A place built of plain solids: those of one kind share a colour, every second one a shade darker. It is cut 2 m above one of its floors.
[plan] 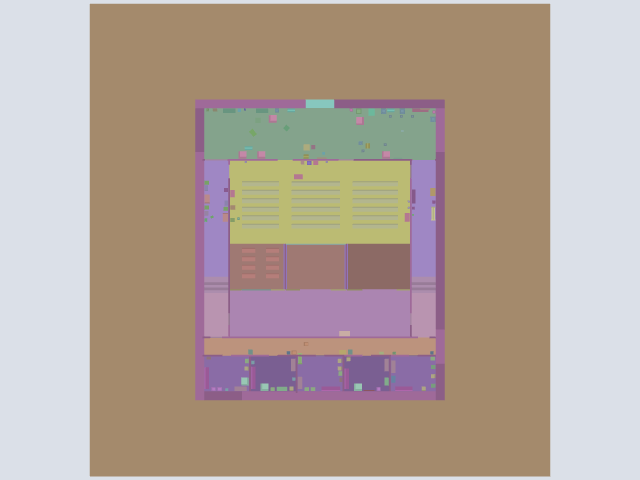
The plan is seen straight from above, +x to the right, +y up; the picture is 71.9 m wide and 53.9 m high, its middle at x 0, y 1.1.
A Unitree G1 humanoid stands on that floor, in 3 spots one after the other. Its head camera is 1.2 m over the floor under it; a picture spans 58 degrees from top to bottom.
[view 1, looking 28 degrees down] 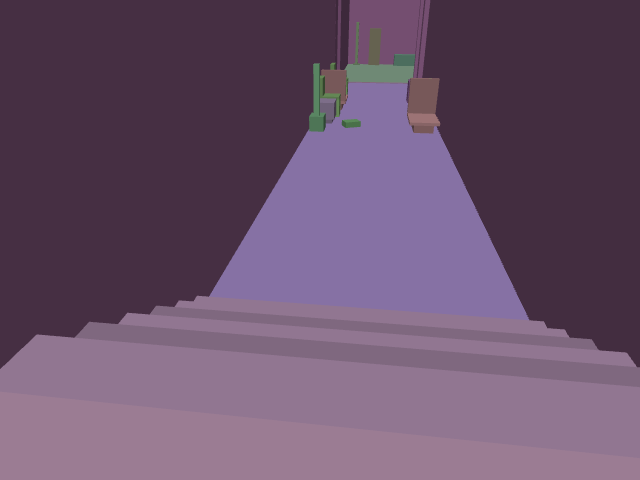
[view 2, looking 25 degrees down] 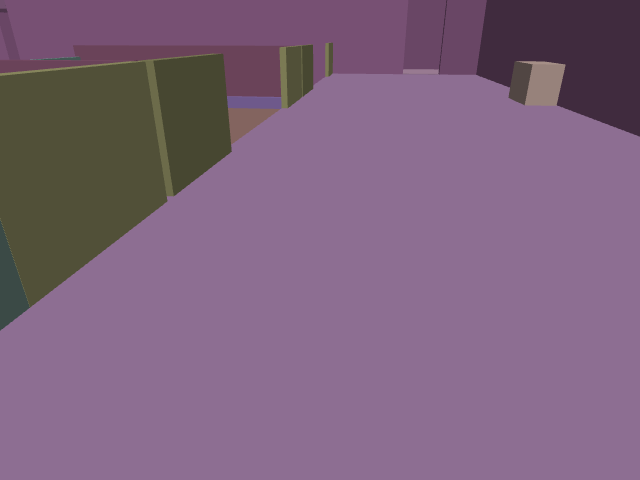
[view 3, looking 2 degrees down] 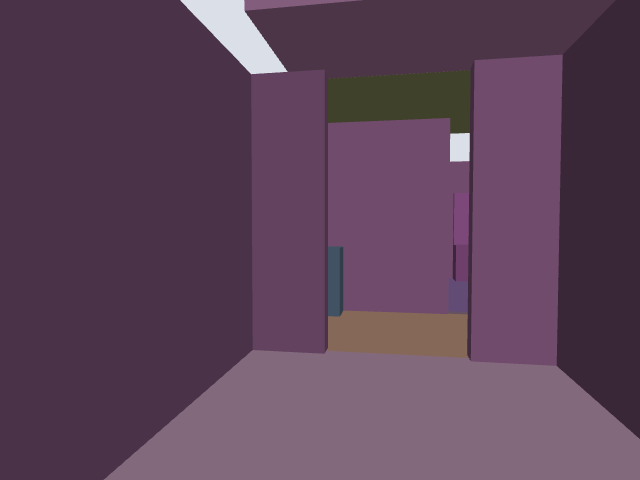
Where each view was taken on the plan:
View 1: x -11.65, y -5.80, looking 97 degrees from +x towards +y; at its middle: floor_promenade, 4.75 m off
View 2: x -7.10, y -6.19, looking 7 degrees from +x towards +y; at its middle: floor_stage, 2.84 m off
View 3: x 11.65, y -5.80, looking -80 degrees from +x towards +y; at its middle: wall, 4.00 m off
